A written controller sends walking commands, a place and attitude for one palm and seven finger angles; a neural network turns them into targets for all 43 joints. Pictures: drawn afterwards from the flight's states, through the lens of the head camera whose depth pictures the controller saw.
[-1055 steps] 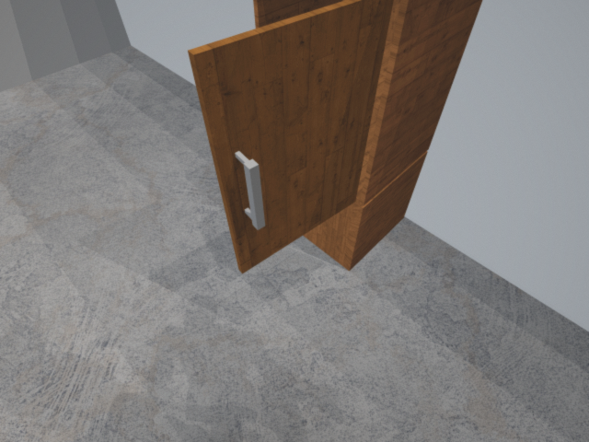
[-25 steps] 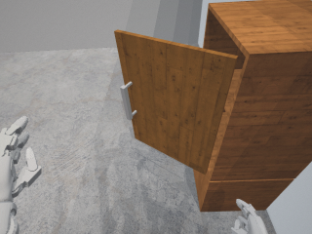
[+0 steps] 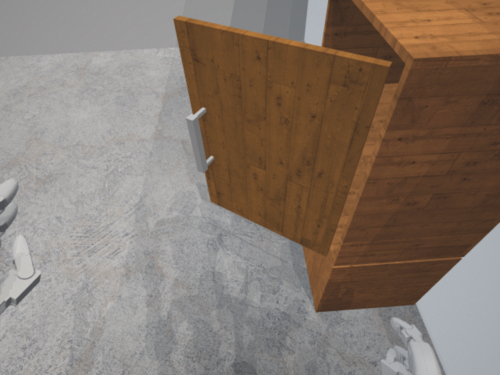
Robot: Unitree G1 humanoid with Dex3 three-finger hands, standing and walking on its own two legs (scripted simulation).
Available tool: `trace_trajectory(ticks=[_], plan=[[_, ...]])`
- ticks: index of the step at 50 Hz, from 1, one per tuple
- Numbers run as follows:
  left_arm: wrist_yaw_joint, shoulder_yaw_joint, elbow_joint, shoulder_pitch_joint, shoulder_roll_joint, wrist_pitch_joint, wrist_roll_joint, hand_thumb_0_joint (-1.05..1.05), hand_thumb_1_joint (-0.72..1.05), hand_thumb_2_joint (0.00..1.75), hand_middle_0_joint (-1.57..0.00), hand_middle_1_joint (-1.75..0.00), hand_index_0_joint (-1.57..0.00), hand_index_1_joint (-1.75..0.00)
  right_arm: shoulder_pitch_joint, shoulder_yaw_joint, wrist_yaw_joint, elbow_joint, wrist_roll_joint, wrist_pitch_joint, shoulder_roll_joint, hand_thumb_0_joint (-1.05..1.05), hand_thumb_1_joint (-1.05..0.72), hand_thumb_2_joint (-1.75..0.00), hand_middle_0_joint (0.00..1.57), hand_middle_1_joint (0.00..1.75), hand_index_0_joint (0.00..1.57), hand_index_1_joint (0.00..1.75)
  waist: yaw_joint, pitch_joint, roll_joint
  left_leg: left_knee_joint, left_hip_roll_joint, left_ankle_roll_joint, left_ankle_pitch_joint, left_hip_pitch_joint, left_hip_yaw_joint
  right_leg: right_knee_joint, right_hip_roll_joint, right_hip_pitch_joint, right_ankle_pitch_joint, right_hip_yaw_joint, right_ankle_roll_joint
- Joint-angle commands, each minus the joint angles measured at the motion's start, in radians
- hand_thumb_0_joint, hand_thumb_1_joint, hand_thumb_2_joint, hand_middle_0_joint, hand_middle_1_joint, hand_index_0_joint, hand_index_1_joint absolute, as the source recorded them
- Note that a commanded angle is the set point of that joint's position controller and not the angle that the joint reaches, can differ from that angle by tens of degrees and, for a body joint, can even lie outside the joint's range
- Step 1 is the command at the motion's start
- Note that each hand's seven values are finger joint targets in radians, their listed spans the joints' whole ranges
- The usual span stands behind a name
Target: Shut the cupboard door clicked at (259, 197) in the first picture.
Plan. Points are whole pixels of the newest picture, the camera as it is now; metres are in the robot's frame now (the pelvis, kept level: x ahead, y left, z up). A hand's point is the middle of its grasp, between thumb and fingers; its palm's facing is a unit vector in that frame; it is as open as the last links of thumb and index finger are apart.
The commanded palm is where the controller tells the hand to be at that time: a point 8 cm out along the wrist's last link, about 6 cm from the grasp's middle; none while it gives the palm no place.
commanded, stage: step back with the hand held close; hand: left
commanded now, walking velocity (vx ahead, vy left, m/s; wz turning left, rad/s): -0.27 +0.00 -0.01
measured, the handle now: (202, 141) +0.66 +0.18 -0.04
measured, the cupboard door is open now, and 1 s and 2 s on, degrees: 56 56 56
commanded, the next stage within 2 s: stop stepping back and stand still in 1.22 s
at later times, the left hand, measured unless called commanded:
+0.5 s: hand out of the picture +0.14 +0.27 +0.16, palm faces +0.48 -0.75 -0.45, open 7.4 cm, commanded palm +0.08 +0.30 +0.18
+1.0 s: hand out of the picture +0.09 +0.26 +0.16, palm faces +0.45 -0.77 -0.45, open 7.4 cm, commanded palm +0.02 +0.29 +0.18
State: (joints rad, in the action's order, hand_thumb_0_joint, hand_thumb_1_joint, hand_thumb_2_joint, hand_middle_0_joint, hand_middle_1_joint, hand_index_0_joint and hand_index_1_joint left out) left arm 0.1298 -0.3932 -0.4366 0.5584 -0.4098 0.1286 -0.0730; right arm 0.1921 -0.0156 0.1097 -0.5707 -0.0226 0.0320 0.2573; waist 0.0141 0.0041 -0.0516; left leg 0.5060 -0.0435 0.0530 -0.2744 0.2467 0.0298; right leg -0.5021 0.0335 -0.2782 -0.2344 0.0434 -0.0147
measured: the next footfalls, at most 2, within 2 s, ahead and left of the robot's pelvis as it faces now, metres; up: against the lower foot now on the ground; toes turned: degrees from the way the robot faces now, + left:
right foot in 0.88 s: -0.07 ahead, -0.13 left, +0.00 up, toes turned +6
left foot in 1.24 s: -0.09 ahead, +0.10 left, +0.00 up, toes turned +3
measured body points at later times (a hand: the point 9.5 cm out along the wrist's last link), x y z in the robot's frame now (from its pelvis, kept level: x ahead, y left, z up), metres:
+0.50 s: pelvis -0.06 +0.00 -0.02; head -0.06 +0.01 +0.43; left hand +0.11 +0.31 +0.19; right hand +0.10 -0.25 -0.09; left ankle -0.01 +0.08 -0.74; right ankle +0.01 -0.13 -0.74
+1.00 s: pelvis -0.11 -0.01 -0.01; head -0.08 +0.01 +0.44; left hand +0.06 +0.30 +0.19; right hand +0.08 -0.24 -0.08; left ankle -0.01 +0.08 -0.74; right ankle -0.11 -0.14 -0.74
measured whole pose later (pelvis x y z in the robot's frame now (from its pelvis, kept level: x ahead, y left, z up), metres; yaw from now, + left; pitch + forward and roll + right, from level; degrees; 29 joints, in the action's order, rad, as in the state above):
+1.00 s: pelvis -0.11 -0.01 -0.01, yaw +1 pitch +3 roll -3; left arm 0.14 -0.45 -0.52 0.51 -0.42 0.25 -0.05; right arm 0.15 0.01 0.08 -0.62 0.01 -0.09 0.20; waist 0.02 0.00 0.00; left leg 0.57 0.01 0.04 -0.12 0.50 0.00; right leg -0.56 -0.08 -0.33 -0.27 -0.06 0.00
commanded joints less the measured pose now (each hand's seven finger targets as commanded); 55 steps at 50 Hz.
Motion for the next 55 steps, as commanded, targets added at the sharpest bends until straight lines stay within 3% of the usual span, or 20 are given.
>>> trace_trajectory(ticks=[1,9,10,14,20,23,26,28,31,33,34,37,40,42,47,49,51,52,54,55], plan=[[0.028,-0.161,-0.203,-0.009,-0.192,0.066,0.001,0.0,0.9,0.9,-0.2,-0.3,-0.2,-0.3,-0.101,-0.041,0.005,0.181,0.005,-0.039,0.105,0.0,-0.9,-0.9,0.2,0.3,0.2,0.3,-0.004,-0.187,-0.007,-0.101,0.162,-0.016,0.4,0.104,-0.13,-0.068,0.03,0.207,0.356,-0.055,0.018],[0.032,-0.169,-0.207,-0.038,-0.185,0.088,0.022,0.0,0.9,0.9,-0.2,-0.3,-0.2,-0.3,-0.093,-0.039,0.0,0.191,0.003,-0.049,0.116,0.0,-0.9,-0.9,0.2,0.3,0.2,0.3,-0.012,-0.097,-0.007,-0.174,0.168,0.036,-0.156,0.43,-0.167,-0.093,0.019,0.288,0.186,-0.096,0.011],[0.032,-0.19,-0.222,-0.051,-0.209,0.096,0.03,0.0,0.9,0.9,-0.2,-0.3,-0.2,-0.3,-0.101,-0.041,0.0,0.19,0.005,-0.054,0.124,0.0,-0.9,-0.9,0.2,0.3,0.2,0.3,-0.012,-0.095,-0.014,-0.179,0.164,0.041,-0.211,0.455,-0.176,-0.091,0.018,0.298,0.17,-0.103,0.013],[0.039,-0.175,-0.253,-0.075,-0.19,0.121,0.04,0.0,0.9,0.9,-0.2,-0.3,-0.2,-0.3,-0.08,-0.037,-0.003,0.19,0.008,-0.074,0.12,0.0,-0.9,-0.9,0.2,0.3,0.2,0.3,-0.019,-0.085,-0.03,-0.169,0.158,0.05,-0.328,0.504,-0.184,-0.088,0.019,0.275,0.074,-0.118,0.017],[0.045,-0.195,-0.279,-0.121,-0.208,0.146,0.057,0.0,0.9,0.9,-0.2,-0.3,-0.2,-0.3,-0.071,-0.038,-0.001,0.17,0.019,-0.113,0.129,0.0,-0.9,-0.9,0.2,0.3,0.2,0.3,-0.016,-0.082,-0.077,-0.189,0.176,0.059,-0.377,0.557,-0.208,-0.145,-0.009,0.303,0.075,-0.111,0.011],[0.048,-0.177,-0.26,-0.118,-0.184,0.153,0.057,0.0,0.9,0.9,-0.2,-0.3,-0.2,-0.3,-0.06,-0.039,-0.004,0.164,0.019,-0.123,0.121,0.0,-0.9,-0.9,0.2,0.3,0.2,0.3,-0.018,-0.073,-0.044,-0.15,0.165,0.053,-0.369,0.569,-0.193,-0.132,0.005,0.287,0.067,-0.134,0.018],[0.048,-0.172,-0.245,-0.106,-0.185,0.158,0.055,0.0,0.9,0.9,-0.2,-0.3,-0.2,-0.3,-0.056,-0.04,-0.013,0.155,0.02,-0.123,0.111,0.0,-0.9,-0.9,0.2,0.3,0.2,0.3,-0.02,-0.064,0.042,-0.051,0.121,0.026,-0.316,0.514,-0.157,-0.027,0.068,0.195,0.009,-0.213,0.048],[0.054,-0.177,-0.239,-0.085,-0.198,0.163,0.048,0.0,0.9,0.9,-0.2,-0.3,-0.2,-0.3,-0.054,-0.042,-0.022,0.149,0.02,-0.121,0.106,0.0,-0.9,-0.9,0.2,0.3,0.2,0.3,-0.022,-0.067,0.089,0.031,0.093,0.006,-0.282,0.429,-0.132,0.074,0.121,0.08,-0.118,-0.271,0.077],[0.066,-0.171,-0.246,-0.047,-0.201,0.163,0.037,0.0,0.9,0.9,-0.2,-0.3,-0.2,-0.3,-0.05,-0.037,-0.03,0.134,0.021,-0.111,0.092,0.0,-0.9,-0.9,0.2,0.3,0.2,0.3,-0.028,-0.084,0.108,0.053,0.079,-0.012,-0.182,0.309,-0.116,0.14,0.152,-0.022,-0.151,-0.241,0.093],[0.073,-0.185,-0.259,-0.037,-0.217,0.172,0.036,0.0,0.9,0.9,-0.2,-0.3,-0.2,-0.3,-0.056,-0.039,-0.026,0.135,0.018,-0.106,0.101,0.0,-0.9,-0.9,0.2,0.3,0.2,0.3,-0.033,-0.092,0.074,-0.003,0.095,0.001,-0.219,0.303,-0.134,0.126,0.109,-0.025,-0.177,-0.187,0.067],[0.075,-0.193,-0.277,-0.036,-0.221,0.178,0.04,0.0,0.9,0.9,-0.2,-0.3,-0.2,-0.3,-0.058,-0.039,-0.022,0.139,0.018,-0.109,0.107,0.0,-0.9,-0.9,0.2,0.3,0.2,0.3,-0.035,-0.102,0.021,-0.065,0.12,0.016,-0.258,0.347,-0.158,0.079,0.07,0.026,-0.16,-0.149,0.045],[0.067,-0.213,-0.293,-0.038,-0.208,0.192,0.058,0.0,0.9,0.9,-0.2,-0.3,-0.2,-0.3,-0.081,-0.044,-0.006,0.146,0.019,-0.129,0.125,0.0,-0.9,-0.9,0.2,0.3,0.2,0.3,-0.02,-0.117,-0.177,-0.321,0.276,0.083,-0.427,0.645,-0.328,-0.254,-0.089,0.347,0.053,-0.054,-0.005],[0.044,-0.245,-0.269,-0.03,-0.23,0.19,0.067,0.0,0.9,0.9,-0.2,-0.3,-0.2,-0.3,-0.091,-0.061,-0.005,0.145,0.032,-0.149,0.126,0.0,-0.9,-0.9,0.2,0.3,0.2,0.3,-0.008,-0.12,-0.141,-0.297,0.308,0.105,-0.388,0.653,-0.353,-0.316,-0.128,0.368,0.042,-0.082,-0.007],[0.034,-0.211,-0.262,0.007,-0.196,0.196,0.038,0.0,0.9,0.9,-0.2,-0.3,-0.2,-0.3,-0.08,-0.053,-0.011,0.12,0.035,-0.164,0.112,0.0,-0.9,-0.9,0.2,0.3,0.2,0.3,-0.01,-0.13,-0.073,-0.2,0.266,0.077,-0.08,0.447,-0.301,-0.187,-0.106,0.243,0.113,-0.097,0.006],[0.03,-0.151,-0.314,-0.075,-0.185,0.197,0.021,0.0,0.9,0.9,-0.2,-0.3,-0.2,-0.3,-0.084,-0.05,-0.017,0.074,0.037,-0.177,0.101,0.0,-0.9,-0.9,0.2,0.3,0.2,0.3,-0.014,-0.276,-0.129,-0.123,0.237,0.034,0.321,0.148,-0.198,-0.099,-0.077,0.163,0.239,-0.119,0.0],[0.028,-0.158,-0.312,-0.073,-0.19,0.187,0.021,0.0,0.9,0.9,-0.2,-0.3,-0.2,-0.3,-0.093,-0.056,-0.017,0.085,0.03,-0.167,0.099,0.0,-0.9,-0.9,0.2,0.3,0.2,0.3,-0.014,-0.275,-0.116,-0.138,0.24,0.038,0.135,0.221,-0.191,-0.119,-0.081,0.19,0.162,-0.122,-0.004],[0.026,-0.173,-0.31,-0.039,-0.206,0.176,0.017,0.0,0.9,0.9,-0.2,-0.3,-0.2,-0.3,-0.099,-0.052,-0.022,0.102,0.022,-0.152,0.081,0.0,-0.9,-0.9,0.2,0.3,0.2,0.3,-0.022,-0.254,-0.006,-0.087,0.185,0.015,-0.033,0.244,-0.152,-0.036,-0.032,0.149,0.172,-0.181,0.013],[0.027,-0.185,-0.308,-0.048,-0.228,0.175,0.018,0.0,0.9,0.9,-0.2,-0.3,-0.2,-0.3,-0.104,-0.051,-0.025,0.115,0.019,-0.144,0.076,0.0,-0.9,-0.9,0.2,0.3,0.2,0.3,-0.028,-0.213,0.071,-0.019,0.13,-0.011,-0.128,0.238,-0.109,0.056,0.028,0.059,0.093,-0.26,0.036],[0.041,-0.188,-0.294,-0.05,-0.256,0.17,0.019,0.0,0.9,0.9,-0.2,-0.3,-0.2,-0.3,-0.098,-0.05,-0.03,0.106,0.018,-0.123,0.058,0.0,-0.9,-0.9,0.2,0.3,0.2,0.3,-0.032,-0.153,0.178,0.267,0.022,-0.076,-0.115,0.122,-0.038,0.277,0.228,-0.208,-0.14,-0.437,0.14],[0.052,-0.213,-0.282,-0.044,-0.281,0.161,0.023,0.0,0.9,0.9,-0.2,-0.3,-0.2,-0.3,-0.1,-0.056,-0.031,0.094,0.033,-0.11,0.064,0.0,-0.9,-0.9,0.2,0.3,0.2,0.3,-0.026,-0.136,0.187,0.401,0.014,-0.082,-0.111,0.093,-0.057,0.305,0.288,-0.285,-0.062,-0.473,0.189]])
